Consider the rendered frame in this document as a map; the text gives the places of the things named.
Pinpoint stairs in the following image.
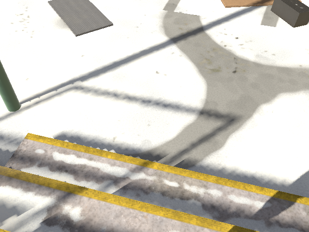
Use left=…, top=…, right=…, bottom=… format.
left=0, top=132, right=309, bottom=232

